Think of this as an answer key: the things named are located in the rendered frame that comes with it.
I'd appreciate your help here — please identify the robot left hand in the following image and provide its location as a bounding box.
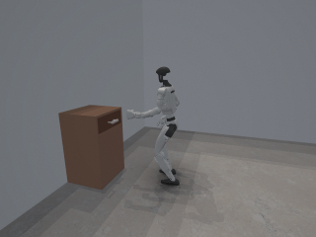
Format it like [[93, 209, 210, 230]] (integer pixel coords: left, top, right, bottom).
[[126, 110, 134, 119]]

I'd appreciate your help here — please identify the robot right shin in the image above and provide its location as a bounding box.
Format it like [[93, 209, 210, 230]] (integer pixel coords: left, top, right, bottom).
[[161, 147, 172, 170]]

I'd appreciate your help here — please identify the robot shin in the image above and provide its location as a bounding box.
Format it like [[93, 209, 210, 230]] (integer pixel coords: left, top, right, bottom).
[[154, 154, 175, 182], [161, 147, 172, 170]]

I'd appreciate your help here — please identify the robot left shin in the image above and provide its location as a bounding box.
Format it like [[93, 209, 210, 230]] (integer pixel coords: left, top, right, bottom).
[[154, 154, 175, 182]]

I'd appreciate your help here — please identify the robot right hand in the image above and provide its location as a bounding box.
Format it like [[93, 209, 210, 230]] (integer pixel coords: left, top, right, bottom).
[[157, 116, 167, 128]]

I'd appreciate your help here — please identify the left robot forearm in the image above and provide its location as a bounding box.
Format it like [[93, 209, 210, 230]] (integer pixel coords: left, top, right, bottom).
[[134, 108, 160, 119]]

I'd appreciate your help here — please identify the robot right upper arm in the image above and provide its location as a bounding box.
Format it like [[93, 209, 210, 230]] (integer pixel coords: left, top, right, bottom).
[[172, 85, 180, 107]]

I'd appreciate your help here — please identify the robot left upper arm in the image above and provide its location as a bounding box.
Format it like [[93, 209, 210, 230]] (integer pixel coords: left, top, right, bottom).
[[155, 87, 167, 115]]

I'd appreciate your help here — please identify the handle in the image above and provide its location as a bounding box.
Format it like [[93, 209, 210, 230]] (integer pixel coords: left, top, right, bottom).
[[108, 118, 119, 124]]

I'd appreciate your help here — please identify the drawer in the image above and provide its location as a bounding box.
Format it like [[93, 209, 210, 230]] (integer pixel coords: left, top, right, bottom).
[[97, 110, 121, 134]]

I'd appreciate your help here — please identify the cabinet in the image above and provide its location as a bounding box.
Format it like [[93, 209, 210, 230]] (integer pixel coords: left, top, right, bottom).
[[58, 105, 124, 190]]

